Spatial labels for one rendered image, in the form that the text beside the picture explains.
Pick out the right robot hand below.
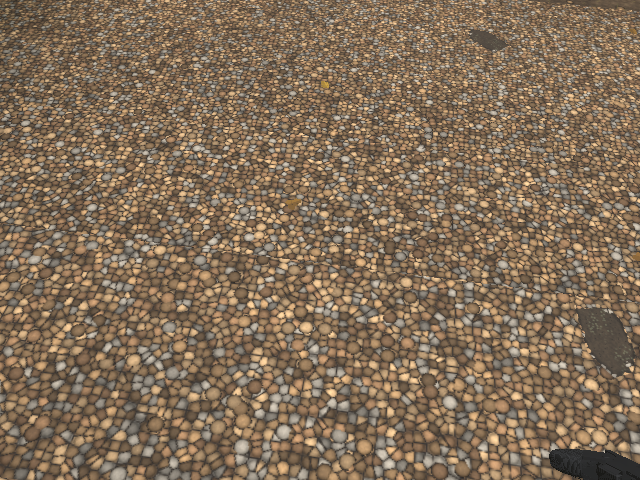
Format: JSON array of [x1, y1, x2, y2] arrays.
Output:
[[549, 449, 640, 480]]

